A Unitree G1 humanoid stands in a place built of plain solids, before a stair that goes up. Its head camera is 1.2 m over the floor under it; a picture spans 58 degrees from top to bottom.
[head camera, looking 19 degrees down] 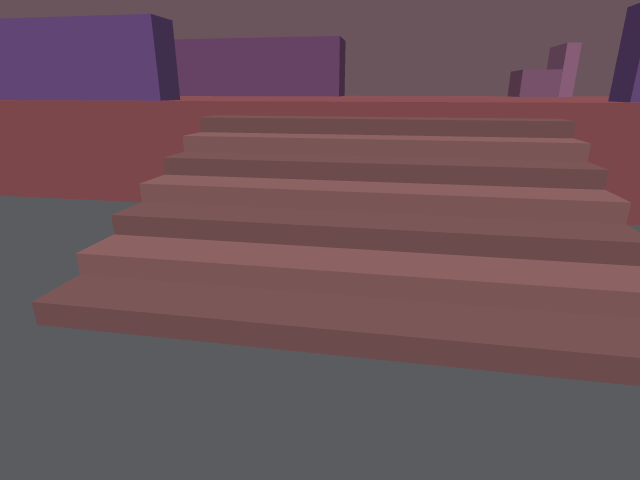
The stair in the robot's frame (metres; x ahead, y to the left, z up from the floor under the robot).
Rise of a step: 0.14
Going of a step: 0.37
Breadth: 3.31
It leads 10 degrees to the right of straight ahead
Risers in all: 8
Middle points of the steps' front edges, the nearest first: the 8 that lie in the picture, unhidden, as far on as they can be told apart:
1.78 -0.09 0.14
2.15 -0.16 0.28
2.51 -0.22 0.41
2.88 -0.29 0.55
3.25 -0.35 0.69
3.61 -0.42 0.83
3.98 -0.48 0.96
4.35 -0.55 1.10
